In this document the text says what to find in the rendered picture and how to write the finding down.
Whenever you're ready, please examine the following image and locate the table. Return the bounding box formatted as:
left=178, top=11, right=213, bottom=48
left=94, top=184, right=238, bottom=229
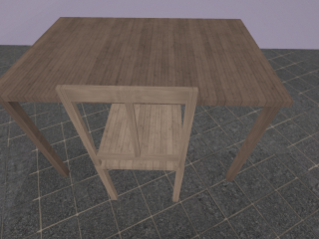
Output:
left=0, top=17, right=294, bottom=181

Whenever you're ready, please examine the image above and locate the chair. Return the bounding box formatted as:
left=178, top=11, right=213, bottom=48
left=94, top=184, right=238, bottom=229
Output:
left=55, top=85, right=198, bottom=202

